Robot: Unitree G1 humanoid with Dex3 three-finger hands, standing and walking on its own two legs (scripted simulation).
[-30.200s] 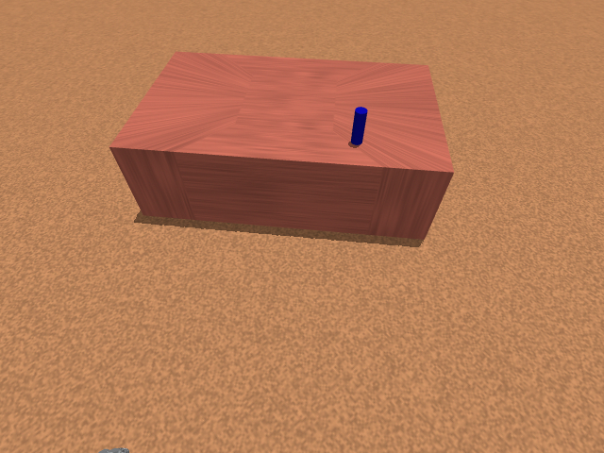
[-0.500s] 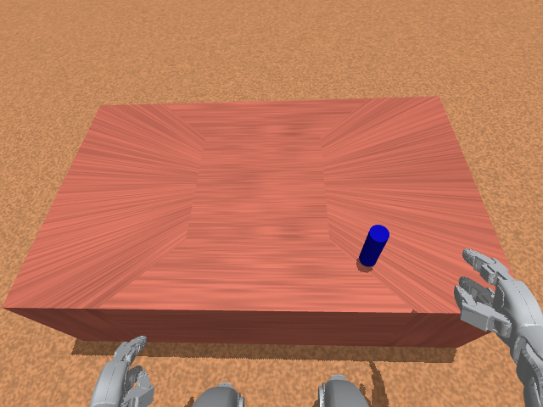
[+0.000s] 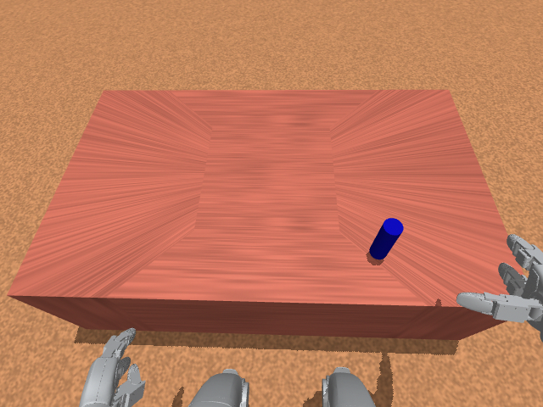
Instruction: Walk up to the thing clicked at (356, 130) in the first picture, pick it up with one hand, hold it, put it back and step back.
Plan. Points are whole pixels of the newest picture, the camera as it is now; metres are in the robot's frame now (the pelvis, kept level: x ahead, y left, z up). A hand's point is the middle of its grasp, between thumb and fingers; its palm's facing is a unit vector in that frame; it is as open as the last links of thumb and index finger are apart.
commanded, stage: go down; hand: right
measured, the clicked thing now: (385, 240) +0.48 -0.22 -0.25
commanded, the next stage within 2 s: approach in 0.56 s
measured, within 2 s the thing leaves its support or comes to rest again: neither
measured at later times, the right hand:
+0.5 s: hand (512, 254) +0.35 -0.33 -0.01, palm faces +0.07 +1.00 -0.06, open 15.7 cm
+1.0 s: hand (497, 229) +0.42 -0.35 -0.05, palm faces +0.05 +1.00 -0.01, open 15.5 cm
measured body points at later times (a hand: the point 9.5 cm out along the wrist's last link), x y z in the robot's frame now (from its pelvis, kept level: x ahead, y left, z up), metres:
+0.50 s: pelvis +0.00 -0.02 -0.01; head +0.10 -0.05 +0.43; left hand +0.09 +0.26 -0.11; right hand +0.34 -0.39 -0.01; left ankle -0.01 +0.13 -0.67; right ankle +0.02 -0.15 -0.67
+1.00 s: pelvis -0.02 -0.02 -0.09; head +0.15 -0.07 +0.33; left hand +0.06 +0.27 -0.18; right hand +0.41 -0.41 -0.05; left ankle -0.01 +0.13 -0.67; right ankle +0.02 -0.15 -0.67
